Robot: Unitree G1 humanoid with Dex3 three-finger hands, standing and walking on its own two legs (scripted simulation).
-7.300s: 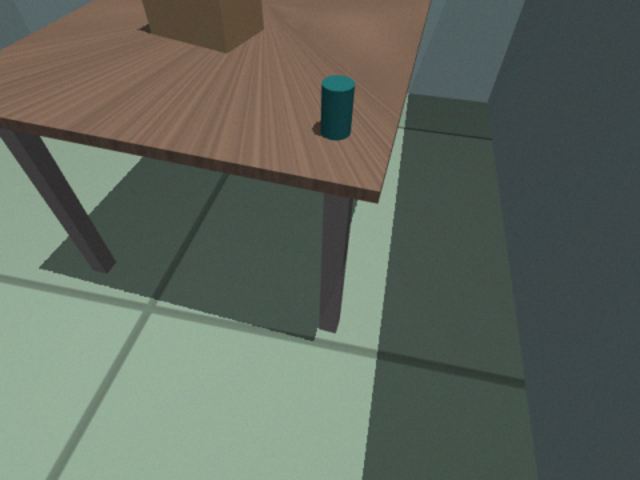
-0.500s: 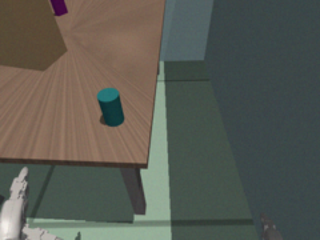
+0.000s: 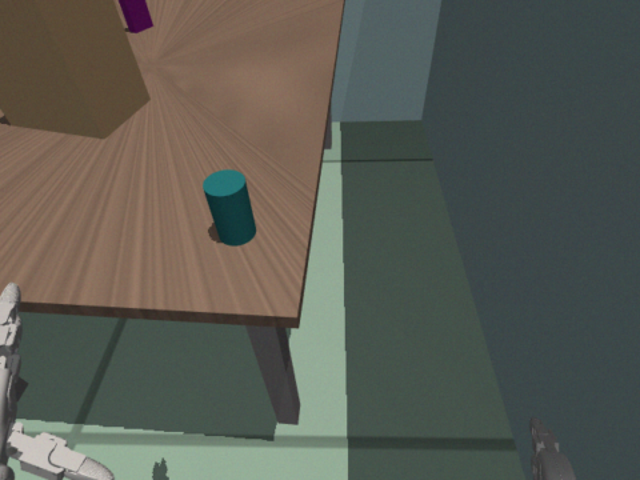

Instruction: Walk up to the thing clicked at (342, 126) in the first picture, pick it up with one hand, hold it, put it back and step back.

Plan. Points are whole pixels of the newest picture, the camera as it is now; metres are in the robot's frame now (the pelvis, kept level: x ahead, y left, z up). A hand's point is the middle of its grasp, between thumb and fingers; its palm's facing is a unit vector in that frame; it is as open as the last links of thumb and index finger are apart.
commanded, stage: rise first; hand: left
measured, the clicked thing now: (231, 209) +0.52 +0.18 +0.04
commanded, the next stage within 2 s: go down in 0.48 s
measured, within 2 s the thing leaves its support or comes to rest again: neither
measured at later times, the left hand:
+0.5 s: hand (54, 379) +0.19 +0.26 +0.13, palm faces +0.33 -0.82 -0.46, open 17.5 cm
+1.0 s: hand (48, 323) +0.24 +0.29 +0.14, palm faces +0.33 -0.89 -0.32, open 17.6 cm
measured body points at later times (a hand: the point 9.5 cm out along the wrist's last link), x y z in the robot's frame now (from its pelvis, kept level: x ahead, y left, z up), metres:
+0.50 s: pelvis +0.00 +0.01 +0.00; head +0.00 -0.01 +0.45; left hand +0.17 +0.31 +0.15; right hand +0.16 -0.26 -0.09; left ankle +0.00 +0.13 -0.74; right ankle +0.00 -0.12 -0.74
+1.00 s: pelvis +0.00 +0.01 -0.01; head +0.00 +0.00 +0.44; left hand +0.22 +0.34 +0.15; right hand +0.16 -0.25 -0.10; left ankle +0.00 +0.13 -0.74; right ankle +0.00 -0.12 -0.74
